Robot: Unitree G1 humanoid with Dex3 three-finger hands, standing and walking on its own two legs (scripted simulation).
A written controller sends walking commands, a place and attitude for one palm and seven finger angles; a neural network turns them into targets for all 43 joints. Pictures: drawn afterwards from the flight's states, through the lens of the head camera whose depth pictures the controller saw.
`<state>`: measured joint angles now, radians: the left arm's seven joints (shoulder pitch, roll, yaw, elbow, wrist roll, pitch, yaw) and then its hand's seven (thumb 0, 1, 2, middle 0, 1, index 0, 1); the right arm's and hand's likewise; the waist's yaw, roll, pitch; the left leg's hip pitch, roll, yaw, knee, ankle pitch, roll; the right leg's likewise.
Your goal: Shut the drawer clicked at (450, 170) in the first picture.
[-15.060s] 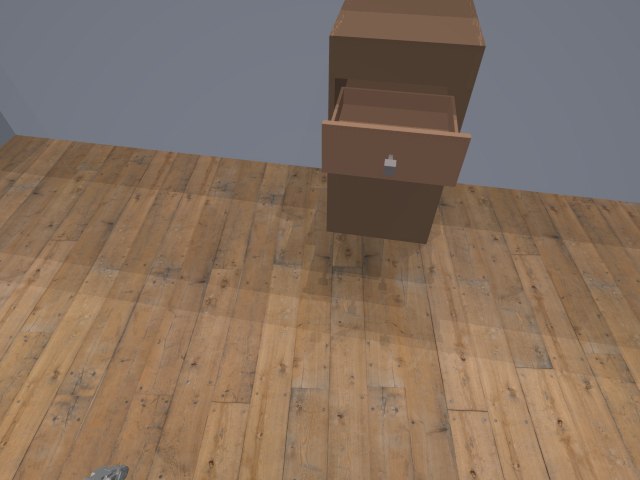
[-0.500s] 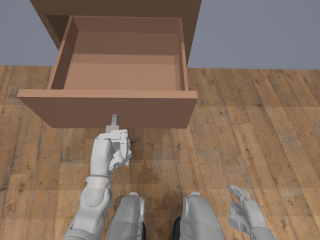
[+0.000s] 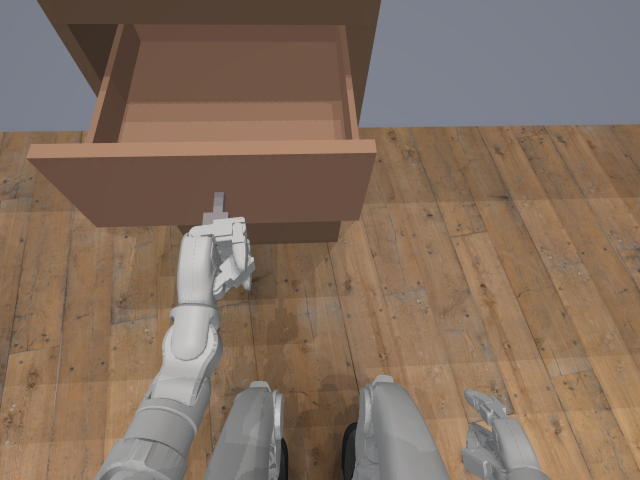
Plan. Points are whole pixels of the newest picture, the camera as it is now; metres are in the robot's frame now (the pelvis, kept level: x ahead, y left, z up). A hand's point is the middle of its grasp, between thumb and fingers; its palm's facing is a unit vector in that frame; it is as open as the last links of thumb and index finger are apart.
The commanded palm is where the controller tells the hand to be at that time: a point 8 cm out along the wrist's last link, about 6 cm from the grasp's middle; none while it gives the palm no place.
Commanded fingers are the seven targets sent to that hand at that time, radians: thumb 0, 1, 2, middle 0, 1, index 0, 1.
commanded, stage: push the drawer shut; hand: left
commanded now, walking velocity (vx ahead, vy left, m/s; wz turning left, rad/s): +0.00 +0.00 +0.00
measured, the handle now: (218, 217) +0.43 +0.13 +0.01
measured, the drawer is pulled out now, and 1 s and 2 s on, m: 0.22 0.08 0.00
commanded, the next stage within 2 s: pull the fist back off the drawer in 1.94 s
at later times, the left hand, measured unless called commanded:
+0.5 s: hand (253, 202) +0.46 +0.09 +0.01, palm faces +0.03 -1.00 -0.04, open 3.3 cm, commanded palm +0.43 +0.15 +0.01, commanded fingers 0.00 0.90 0.90 -1.40 -1.60 -1.40 -1.60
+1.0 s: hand (254, 164) +0.52 +0.09 +0.00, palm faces +0.06 -1.00 -0.04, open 3.4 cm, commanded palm +0.50 +0.15 +0.01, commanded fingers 0.00 0.90 0.90 -1.40 -1.60 -1.40 -1.60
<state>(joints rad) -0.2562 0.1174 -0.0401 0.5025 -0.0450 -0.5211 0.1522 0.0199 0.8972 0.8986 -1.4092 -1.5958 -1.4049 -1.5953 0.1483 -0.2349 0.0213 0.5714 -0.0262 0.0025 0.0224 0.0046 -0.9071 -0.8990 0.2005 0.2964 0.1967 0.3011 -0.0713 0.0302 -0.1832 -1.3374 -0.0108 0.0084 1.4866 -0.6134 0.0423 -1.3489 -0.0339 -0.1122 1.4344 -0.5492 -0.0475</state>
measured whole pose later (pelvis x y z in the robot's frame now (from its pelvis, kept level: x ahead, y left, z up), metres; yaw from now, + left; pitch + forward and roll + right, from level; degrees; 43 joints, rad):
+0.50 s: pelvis +0.01 +0.00 +0.00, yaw -1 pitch +29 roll -2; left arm -0.58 0.17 0.13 0.82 -0.03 -0.56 0.14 0.02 0.90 0.90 -1.42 -1.60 -1.42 -1.60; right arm 0.22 -0.24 0.02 0.61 -0.04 0.04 0.03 0.00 -0.91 -0.90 0.20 0.30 0.20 0.30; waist -0.14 0.04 -0.18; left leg -1.37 0.00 0.03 1.47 -0.61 0.05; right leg -1.39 -0.02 -0.09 1.41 -0.53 -0.04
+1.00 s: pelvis +0.00 +0.00 -0.01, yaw -2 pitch +32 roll -2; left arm -0.85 0.27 0.28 1.08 0.01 -0.59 0.11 0.02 0.90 0.90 -1.45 -1.60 -1.44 -1.60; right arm 0.24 -0.24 0.02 0.62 -0.06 0.08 0.05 0.00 -0.91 -0.90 0.20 0.30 0.20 0.30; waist -0.18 0.04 -0.17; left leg -1.45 0.01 0.03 1.50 -0.62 0.05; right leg -1.47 -0.01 -0.09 1.44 -0.53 -0.04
